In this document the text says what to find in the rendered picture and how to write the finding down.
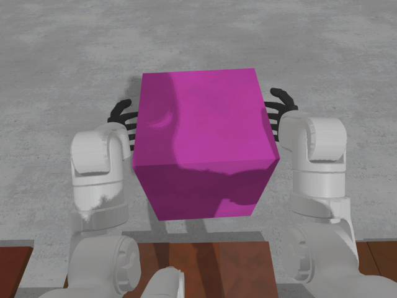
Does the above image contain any right robot forearm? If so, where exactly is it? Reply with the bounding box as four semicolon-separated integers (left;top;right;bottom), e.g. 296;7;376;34
278;110;359;266

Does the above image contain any robot left hand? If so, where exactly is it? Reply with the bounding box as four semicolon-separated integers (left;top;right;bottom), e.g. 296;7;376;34
107;99;138;151

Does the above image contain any left robot thigh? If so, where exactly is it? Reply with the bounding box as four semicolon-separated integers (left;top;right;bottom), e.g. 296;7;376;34
140;268;185;298

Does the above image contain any left robot forearm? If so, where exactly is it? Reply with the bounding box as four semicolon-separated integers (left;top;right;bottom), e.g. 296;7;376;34
68;122;131;285

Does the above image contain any robot right hand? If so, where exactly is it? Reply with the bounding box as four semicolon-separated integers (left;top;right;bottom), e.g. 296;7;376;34
264;88;298;142

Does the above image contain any carton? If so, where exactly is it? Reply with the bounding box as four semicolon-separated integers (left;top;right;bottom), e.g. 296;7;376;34
132;68;280;221

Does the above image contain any right robot upper arm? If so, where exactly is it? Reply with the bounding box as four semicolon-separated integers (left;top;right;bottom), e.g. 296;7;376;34
282;224;397;298

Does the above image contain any left robot upper arm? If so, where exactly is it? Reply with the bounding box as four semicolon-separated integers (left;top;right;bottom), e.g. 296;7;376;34
38;235;141;298

